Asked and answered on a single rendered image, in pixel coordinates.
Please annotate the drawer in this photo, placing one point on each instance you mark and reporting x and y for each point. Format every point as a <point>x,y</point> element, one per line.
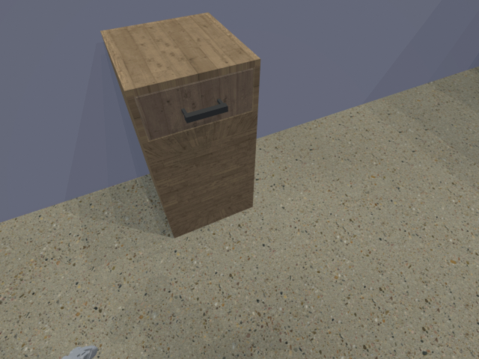
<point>161,112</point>

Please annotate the handle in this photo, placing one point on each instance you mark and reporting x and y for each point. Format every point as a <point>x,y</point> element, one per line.
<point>205,112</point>

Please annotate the cabinet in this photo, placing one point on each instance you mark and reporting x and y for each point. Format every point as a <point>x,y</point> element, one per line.
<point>205,173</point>

